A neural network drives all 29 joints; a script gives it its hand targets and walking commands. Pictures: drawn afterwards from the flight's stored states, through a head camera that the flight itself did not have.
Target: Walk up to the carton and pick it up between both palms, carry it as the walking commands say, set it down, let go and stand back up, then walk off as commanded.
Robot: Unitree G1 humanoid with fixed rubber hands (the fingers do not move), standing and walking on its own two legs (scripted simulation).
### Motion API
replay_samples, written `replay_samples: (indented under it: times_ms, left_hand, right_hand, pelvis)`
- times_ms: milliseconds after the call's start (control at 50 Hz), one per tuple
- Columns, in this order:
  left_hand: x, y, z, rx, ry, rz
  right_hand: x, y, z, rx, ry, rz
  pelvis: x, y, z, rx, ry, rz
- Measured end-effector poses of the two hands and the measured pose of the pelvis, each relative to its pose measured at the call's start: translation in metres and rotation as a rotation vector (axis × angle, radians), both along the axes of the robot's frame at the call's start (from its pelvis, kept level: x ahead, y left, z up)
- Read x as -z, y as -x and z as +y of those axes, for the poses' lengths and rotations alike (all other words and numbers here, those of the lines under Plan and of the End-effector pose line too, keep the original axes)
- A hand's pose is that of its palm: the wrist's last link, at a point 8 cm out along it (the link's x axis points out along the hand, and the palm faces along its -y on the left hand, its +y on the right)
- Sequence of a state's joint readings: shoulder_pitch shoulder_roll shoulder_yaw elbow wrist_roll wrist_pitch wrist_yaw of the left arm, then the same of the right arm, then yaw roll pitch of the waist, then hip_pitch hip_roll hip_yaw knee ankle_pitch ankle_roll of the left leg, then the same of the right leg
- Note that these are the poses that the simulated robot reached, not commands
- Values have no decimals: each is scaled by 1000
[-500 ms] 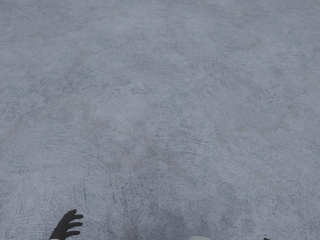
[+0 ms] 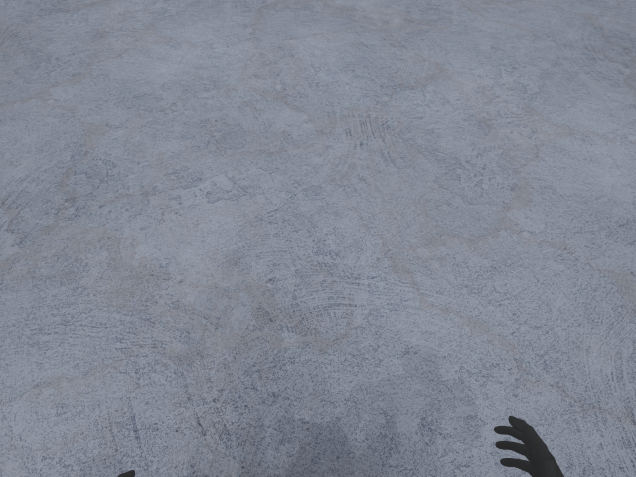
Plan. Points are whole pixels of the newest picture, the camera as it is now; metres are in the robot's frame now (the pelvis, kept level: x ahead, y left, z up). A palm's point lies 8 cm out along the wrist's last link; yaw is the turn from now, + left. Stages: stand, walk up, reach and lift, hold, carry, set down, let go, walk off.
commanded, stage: walk up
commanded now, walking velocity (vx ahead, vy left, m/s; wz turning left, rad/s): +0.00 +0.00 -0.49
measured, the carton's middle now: out of the picture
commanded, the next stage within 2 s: none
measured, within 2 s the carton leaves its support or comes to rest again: neither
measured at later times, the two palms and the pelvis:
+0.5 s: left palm (180, 420) +0.20 +0.20 -0.09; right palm out of the picture +0.00 -0.32 -0.12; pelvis +0.00 -0.03 +0.00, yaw -16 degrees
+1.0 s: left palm (193, 397) +0.23 +0.19 -0.12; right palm out of the picture -0.04 -0.26 -0.08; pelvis +0.02 +0.01 +0.01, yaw -31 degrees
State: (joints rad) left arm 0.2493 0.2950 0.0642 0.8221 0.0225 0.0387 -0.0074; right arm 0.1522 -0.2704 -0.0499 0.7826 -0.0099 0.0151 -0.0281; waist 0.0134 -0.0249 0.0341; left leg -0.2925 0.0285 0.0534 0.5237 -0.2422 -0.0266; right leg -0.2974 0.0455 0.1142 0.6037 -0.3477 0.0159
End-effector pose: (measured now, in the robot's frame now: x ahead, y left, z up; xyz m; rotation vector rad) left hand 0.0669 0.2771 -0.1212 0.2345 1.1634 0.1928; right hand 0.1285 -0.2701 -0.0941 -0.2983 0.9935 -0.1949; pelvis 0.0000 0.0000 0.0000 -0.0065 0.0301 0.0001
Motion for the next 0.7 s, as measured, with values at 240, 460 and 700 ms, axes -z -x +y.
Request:
replay_samples:
  times_ms: [240, 460, 700]
  left_hand:
    - [-9, -86, -21, 212, 59, -50]
    - [-28, -138, -80, 377, -25, -163]
    - [-16, -105, -65, 362, -12, -31]
  right_hand:
    - [-12, 92, -11, 183, 33, 127]
    - [28, 134, -53, 328, -55, 145]
    - [0, 90, -45, 350, -51, 7]
  pelvis:
    - [-13, -3, 3, 145, 44, 2]
    - [4, 1, -30, 260, -1, -4]
    - [-7, -5, -18, 363, -10, -12]
